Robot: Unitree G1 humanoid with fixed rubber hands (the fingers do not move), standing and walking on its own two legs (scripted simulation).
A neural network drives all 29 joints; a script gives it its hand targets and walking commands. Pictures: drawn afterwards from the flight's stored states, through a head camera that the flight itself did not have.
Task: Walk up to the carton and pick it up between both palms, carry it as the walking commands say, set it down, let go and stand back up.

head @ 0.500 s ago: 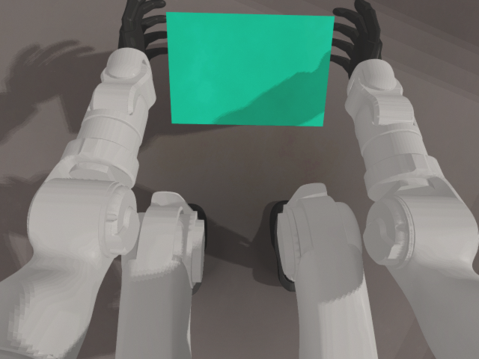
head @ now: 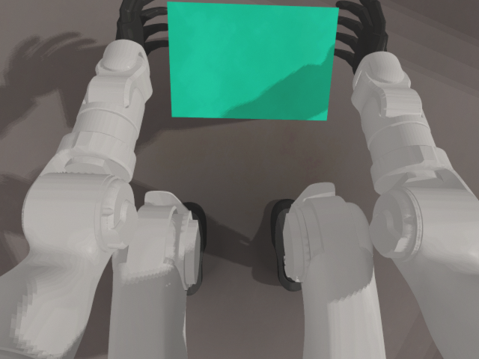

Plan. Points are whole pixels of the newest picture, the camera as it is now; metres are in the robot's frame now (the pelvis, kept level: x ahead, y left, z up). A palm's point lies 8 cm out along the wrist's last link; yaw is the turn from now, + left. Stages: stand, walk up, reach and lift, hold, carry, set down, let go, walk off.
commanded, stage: set down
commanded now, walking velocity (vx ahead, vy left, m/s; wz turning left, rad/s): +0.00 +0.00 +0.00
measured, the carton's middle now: (248, 70) +0.50 -0.03 -0.26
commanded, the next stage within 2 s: none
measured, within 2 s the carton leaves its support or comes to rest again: rests again in 0.26 s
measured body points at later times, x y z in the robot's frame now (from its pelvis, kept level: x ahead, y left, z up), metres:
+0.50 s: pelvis +0.00 +0.00 +0.00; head +0.36 -0.01 +0.27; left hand +0.54 +0.13 -0.19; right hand +0.52 -0.19 -0.18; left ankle +0.11 +0.11 -0.32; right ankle +0.11 -0.12 -0.32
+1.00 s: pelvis -0.01 +0.00 +0.00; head +0.36 -0.01 +0.25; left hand +0.53 +0.17 -0.20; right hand +0.50 -0.23 -0.20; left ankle +0.11 +0.11 -0.32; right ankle +0.11 -0.11 -0.32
